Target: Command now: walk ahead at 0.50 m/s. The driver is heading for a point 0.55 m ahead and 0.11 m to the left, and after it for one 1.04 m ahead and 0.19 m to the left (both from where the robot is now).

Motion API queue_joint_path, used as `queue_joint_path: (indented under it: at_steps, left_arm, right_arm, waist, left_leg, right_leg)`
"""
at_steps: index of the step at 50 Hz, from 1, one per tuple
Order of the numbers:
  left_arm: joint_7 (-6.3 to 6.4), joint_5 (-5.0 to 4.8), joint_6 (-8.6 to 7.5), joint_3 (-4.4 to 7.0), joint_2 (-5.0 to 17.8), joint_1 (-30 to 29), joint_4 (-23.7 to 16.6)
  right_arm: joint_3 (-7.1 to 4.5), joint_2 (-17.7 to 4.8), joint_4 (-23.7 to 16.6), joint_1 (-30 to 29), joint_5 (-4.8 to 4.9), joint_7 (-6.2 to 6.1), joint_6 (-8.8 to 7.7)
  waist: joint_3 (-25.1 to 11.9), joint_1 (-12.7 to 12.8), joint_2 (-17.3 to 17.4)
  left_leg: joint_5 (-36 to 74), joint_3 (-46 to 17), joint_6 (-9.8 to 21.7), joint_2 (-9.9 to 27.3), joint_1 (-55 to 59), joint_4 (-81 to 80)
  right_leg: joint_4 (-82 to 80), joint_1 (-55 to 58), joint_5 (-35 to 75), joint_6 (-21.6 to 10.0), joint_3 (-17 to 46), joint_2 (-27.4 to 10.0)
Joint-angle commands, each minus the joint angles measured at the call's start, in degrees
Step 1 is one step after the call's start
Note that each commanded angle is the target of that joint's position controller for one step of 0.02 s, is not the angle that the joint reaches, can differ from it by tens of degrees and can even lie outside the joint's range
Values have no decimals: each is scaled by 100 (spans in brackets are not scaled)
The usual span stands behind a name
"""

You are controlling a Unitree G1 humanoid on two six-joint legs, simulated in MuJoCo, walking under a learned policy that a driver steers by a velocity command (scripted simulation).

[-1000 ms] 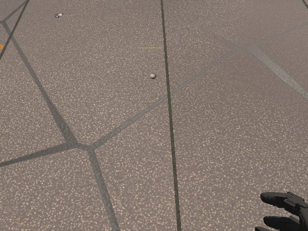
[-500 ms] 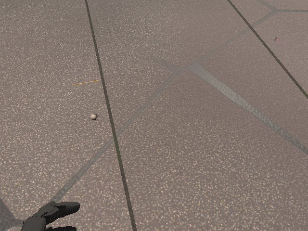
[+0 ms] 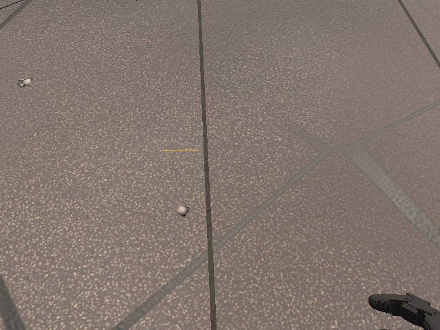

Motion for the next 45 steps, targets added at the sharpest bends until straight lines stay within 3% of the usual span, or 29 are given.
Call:
queue_joint_path:
  at_steps: [1, 2, 3, 4, 5, 6, 8, 10, 13, 17, 22, 24, 25, 26, 27, 28, 29, 30, 31, 32, 34, 36, 38, 42, 45]
  left_arm:
    - [70, 107, -11, 113, 779, -218, -386]
    - [18, 111, -134, -91, 125, 477, -496]
    - [-21, 55, -252, -13, 506, 214, -398]
    - [-57, -97, -316, 98, 855, -296, -574]
    - [-45, -109, -335, 73, 792, -670, -668]
    - [-24, -22, -314, 79, 714, -848, -702]
    - [1, 29, -181, 86, 545, -598, -608]
    - [23, 58, -79, 54, 378, -573, -584]
    - [27, 113, -78, 19, 299, -1168, -758]
    - [-64, 79, -162, -48, 178, -1936, -908]
    - [-202, 27, -228, -34, 317, -2575, -1163]
    - [-229, 36, -278, 22, 459, -2376, -1143]
    - [-219, 47, -304, 86, 566, -1982, -1038]
    - [-170, 73, -318, 227, 825, -1178, -790]
    - [-106, 159, -318, 358, 1257, -148, -622]
    - [-97, 172, -256, 453, 1682, 134, -506]
    - [-97, 121, -249, 306, 1078, 133, -557]
    - [-78, 103, -263, 217, 812, -231, -587]
    - [-72, 122, -275, 164, 659, -633, -623]
    - [-78, 136, -291, 116, 467, -939, -619]
    - [-77, 216, -358, 88, 322, -1251, -592]
    - [-46, 234, -407, 132, 444, -1412, -525]
    - [31, 228, -379, 186, 590, -1480, -465]
    - [185, 177, -208, 227, 751, -1478, -415]
    - [212, 71, -73, 276, 892, -1360, -338]
  right_arm:
    - [-484, -1265, 103, 1827, -69, -100, -60]
    - [-602, -1766, 201, 2267, -110, -109, -23]
    - [-469, -1246, 213, 2383, -27, -110, 12]
    - [-388, -1074, 188, 1976, -12, -127, 21]
    - [-351, -966, 134, 1618, -30, -139, 30]
    - [-312, -821, 137, 1334, -75, -119, 20]
    - [-273, -654, 132, 1073, -123, -93, -52]
    - [-303, -726, 223, 1095, -79, -98, -120]
    - [-360, -894, 384, 1296, -71, -176, -114]
    - [-396, -1042, 558, 1587, -10, -244, -53]
    - [-447, -1143, 854, 1994, 72, -276, 69]
    - [-473, -1200, 901, 1953, 89, -307, 133]
    - [-474, -1225, 890, 1836, 96, -319, 164]
    - [-414, -1070, 880, 1832, 67, -325, 180]
    - [-264, -700, 728, 1853, -60, -326, 172]
    - [-93, -84, 622, 2586, -10, -306, 64]
    - [-235, -700, 738, 2319, 117, -303, -5]
    - [-339, -1003, 590, 1840, 214, -298, -31]
    - [-344, -957, 541, 1591, 185, -325, -18]
    - [-371, -903, 523, 1474, 118, -340, 22]
    - [-392, -714, 565, 1655, 127, -336, 172]
    - [-394, -555, 493, 1662, 89, -358, 308]
    - [-378, -461, 348, 1527, 28, -359, 371]
    - [-312, -296, 78, 917, -8, -197, 386]
    - [-363, -423, -152, 644, -23, -68, 430]
  waist:
    - [-1349, -1235, -238]
    - [-2157, -1017, 1212]
    - [-2370, -1208, 1115]
    - [-1412, -1159, 753]
    - [-870, -1005, 321]
    - [-426, -826, 107]
    - [-296, -497, 340]
    - [-210, -399, 307]
    - [-1, -509, 142]
    - [155, -788, 131]
    - [327, -941, 169]
    - [235, -746, 242]
    - [41, -483, 267]
    - [-481, -125, 153]
    - [-1402, 250, -436]
    - [-2070, -88, -1985]
    - [-1919, 165, -1451]
    - [-1139, 132, -1154]
    - [-767, -39, -846]
    - [-428, -182, -804]
    - [-192, -454, -912]
    - [-36, -639, -725]
    - [7, -700, -662]
    - [-56, -478, -631]
    - [-142, -400, -605]
  left_leg:
    - [280, -508, 599, 488, 3083, 182]
    - [-862, -3193, 1538, 1886, 5250, -226]
    - [-1523, -4238, 1559, 2026, 5350, -920]
    - [-1670, -3431, 1300, 1858, 4631, -1055]
    - [-1317, -2733, 1164, 1627, 3788, -1168]
    - [-829, -2252, 1106, 1402, 3003, -1373]
    - [-332, -1729, 1055, 1133, 2210, -1720]
    - [41, -1371, 1139, 1088, 1918, -1948]
    - [297, -971, 1112, 1023, 1959, -2128]
    - [195, -495, 886, 843, 2035, -2155]
    - [108, -679, 790, 1210, 2751, -1792]
    - [433, -867, 699, 1300, 2926, -1456]
    - [1006, -825, 608, 1194, 2878, -1027]
    - [1471, -621, 449, 863, 2604, -94]
    - [310, -317, 204, 450, 1582, 1650]
    - [-2869, -121, -170, -487, -633, 3575]
    - [-3153, -830, -166, -257, -1225, 4339]
    - [-2645, -804, -105, -3, -1547, 4489]
    - [-2143, -682, -117, 254, -1391, 4336]
    - [-1783, -686, -146, 403, -1225, 4063]
    - [-1432, -705, -210, 540, -647, 3830]
    - [-1365, -626, -345, 494, -547, 3632]
    - [-968, -497, -457, 458, -592, 3047]
    - [222, -52, -422, 325, -84, 1541]
    - [117, 28, -286, 253, -55, 1010]
  right_leg:
    - [2588, -1173, 4013, -510, 259, -963]
    - [4843, -3605, 910, -63, 63, 39]
    - [5572, -4320, -857, -85, 827, 48]
    - [5792, -4783, -551, -137, 806, -261]
    - [5569, -4704, -58, -155, 609, -548]
    - [5172, -4517, 277, -126, 535, -719]
    - [4738, -3856, 652, -63, 578, -917]
    - [4417, -3787, 857, 41, 515, -952]
    - [3440, -4105, 1719, 160, 493, -994]
    - [2013, -3779, 2778, 159, 287, -768]
    - [1259, -3742, 2471, -28, 339, -621]
    - [1049, -3339, 2047, -141, 313, -514]
    - [872, -2729, 1941, -225, 181, -379]
    - [823, -1535, 1949, -373, 119, -327]
    - [1034, 171, 2063, -722, 1085, -1299]
    - [464, 1940, 884, -1540, 3548, -2545]
    - [11, 1695, -18, -1480, 3973, -2457]
    - [-99, 1050, -13, -1215, 3127, -2306]
    - [-237, 364, 420, -1073, 2512, -2100]
    - [-435, -210, 839, -1005, 2017, -1901]
    - [-746, -905, 1798, -942, 1271, -1708]
    - [-717, -1216, 3650, -1009, 583, -1707]
    - [-683, -1275, 4512, -1019, 24, -1655]
    - [-579, -1208, 4559, -926, -734, -1456]
    - [-243, -654, 4553, -883, -773, -1676]
Keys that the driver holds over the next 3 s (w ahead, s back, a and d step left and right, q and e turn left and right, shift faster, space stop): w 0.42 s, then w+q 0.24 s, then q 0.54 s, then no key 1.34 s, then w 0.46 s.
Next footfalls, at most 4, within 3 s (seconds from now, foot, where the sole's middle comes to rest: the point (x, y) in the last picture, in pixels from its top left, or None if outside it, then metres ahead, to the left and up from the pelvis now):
0.02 left None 0.18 0.11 -0.76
0.54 right None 0.45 -0.14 -0.76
1.02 left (211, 283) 0.60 0.12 -0.76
1.46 right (286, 266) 0.68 -0.11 -0.76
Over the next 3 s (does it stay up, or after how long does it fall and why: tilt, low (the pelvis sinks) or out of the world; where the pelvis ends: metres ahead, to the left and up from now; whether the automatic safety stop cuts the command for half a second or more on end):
stays up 0.68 0.08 0.02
